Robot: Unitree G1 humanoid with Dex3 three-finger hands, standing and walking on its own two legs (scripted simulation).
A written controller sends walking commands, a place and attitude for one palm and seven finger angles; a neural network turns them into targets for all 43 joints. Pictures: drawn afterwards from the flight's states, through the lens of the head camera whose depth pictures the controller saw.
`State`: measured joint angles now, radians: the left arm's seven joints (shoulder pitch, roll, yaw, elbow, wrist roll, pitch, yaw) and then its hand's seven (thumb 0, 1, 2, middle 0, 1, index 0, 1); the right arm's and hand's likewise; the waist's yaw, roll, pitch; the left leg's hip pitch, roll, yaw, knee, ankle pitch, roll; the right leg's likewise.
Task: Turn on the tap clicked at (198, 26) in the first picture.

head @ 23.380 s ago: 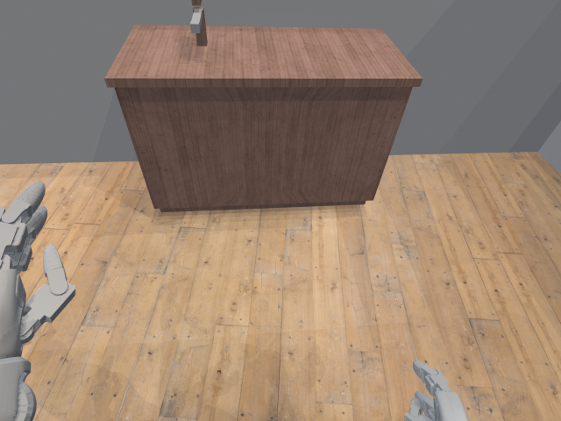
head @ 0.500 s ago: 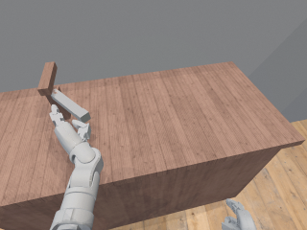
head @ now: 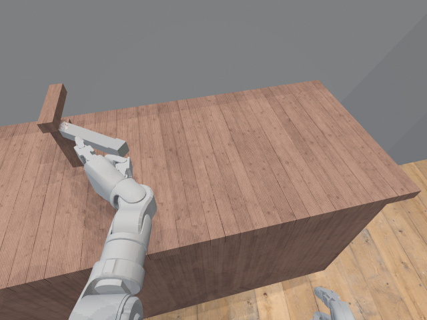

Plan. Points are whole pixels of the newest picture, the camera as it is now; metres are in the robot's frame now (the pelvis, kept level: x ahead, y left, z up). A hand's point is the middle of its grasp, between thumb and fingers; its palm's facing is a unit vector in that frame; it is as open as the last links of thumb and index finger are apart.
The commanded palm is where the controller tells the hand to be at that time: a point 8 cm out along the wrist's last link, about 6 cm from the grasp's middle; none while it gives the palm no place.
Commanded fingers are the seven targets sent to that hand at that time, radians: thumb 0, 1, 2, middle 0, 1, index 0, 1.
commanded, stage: push the lever round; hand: left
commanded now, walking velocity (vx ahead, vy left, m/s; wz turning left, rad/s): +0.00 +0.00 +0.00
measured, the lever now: (118, 148) +0.42 +0.22 +0.09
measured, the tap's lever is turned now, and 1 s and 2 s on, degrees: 52 86 86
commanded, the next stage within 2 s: lift the hand up off the lever in 0.56 s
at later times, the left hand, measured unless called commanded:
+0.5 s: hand (138, 150) +0.43 +0.18 +0.08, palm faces +0.82 -0.56 -0.13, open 7.9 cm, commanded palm +0.38 +0.21 +0.08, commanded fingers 0.00 0.90 0.90 -0.15 -0.15 -0.15 -0.15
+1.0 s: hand (132, 148) +0.43 +0.19 +0.09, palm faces +0.83 -0.56 -0.10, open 7.8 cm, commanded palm +0.38 +0.21 +0.10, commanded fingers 0.00 0.90 0.90 -0.15 -0.15 -0.15 -0.15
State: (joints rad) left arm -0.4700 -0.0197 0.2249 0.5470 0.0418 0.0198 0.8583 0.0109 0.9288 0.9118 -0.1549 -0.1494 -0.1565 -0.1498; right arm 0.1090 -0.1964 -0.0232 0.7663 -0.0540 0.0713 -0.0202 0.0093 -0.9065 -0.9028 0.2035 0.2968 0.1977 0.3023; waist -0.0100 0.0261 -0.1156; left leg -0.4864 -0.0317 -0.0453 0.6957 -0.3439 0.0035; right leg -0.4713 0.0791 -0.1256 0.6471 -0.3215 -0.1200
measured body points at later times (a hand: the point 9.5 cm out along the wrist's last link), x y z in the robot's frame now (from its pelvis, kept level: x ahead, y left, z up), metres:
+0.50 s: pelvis -0.01 -0.02 -0.01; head +0.03 -0.03 +0.44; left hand +0.38 +0.21 +0.09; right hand +0.11 -0.26 -0.14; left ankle +0.00 +0.12 -0.72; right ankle +0.00 -0.04 -0.72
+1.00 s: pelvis +0.00 -0.02 +0.00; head +0.03 -0.03 +0.45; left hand +0.38 +0.22 +0.10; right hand +0.10 -0.28 -0.13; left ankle +0.00 +0.12 -0.72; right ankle +0.00 -0.04 -0.72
